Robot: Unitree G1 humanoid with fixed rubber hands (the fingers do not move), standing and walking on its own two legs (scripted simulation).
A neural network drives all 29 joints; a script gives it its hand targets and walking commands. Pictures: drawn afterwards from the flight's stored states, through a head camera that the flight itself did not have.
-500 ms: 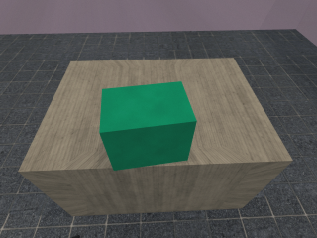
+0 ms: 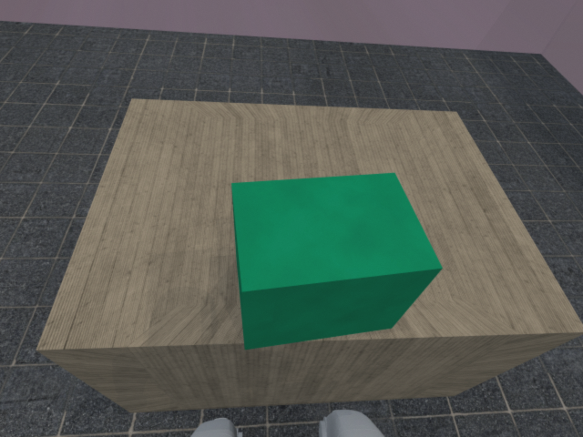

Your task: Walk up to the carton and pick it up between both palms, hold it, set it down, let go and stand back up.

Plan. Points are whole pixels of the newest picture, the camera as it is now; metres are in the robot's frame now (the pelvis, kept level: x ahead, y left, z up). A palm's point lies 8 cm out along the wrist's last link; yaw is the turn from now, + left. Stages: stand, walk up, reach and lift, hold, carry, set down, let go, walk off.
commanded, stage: walk up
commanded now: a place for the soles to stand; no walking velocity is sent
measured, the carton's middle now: (318, 262) +0.40 -0.05 -0.05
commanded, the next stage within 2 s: stand in 1.74 s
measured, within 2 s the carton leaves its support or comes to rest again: neither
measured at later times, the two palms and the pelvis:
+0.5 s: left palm out of the picture +0.10 +0.18 -0.09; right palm out of the picture +0.10 -0.34 -0.12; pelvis +0.01 -0.07 +0.00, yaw +1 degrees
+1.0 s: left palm out of the picture +0.04 +0.19 -0.10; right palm out of the picture +0.11 -0.31 -0.10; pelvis -0.01 -0.08 +0.01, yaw +7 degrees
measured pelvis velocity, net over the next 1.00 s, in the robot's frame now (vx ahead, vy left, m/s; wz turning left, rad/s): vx -0.01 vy -0.08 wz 0.11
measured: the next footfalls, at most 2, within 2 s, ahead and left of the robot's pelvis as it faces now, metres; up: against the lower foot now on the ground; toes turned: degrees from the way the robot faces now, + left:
right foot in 0.28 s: +0.05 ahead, -0.18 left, +0.00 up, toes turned +4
left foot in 0.60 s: +0.05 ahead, +0.05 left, +0.00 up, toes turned +3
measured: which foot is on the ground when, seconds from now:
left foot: down 0.00-0.30, up 0.32-0.58, down 0.60-1.00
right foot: up 0.00-0.26, down 0.28-1.00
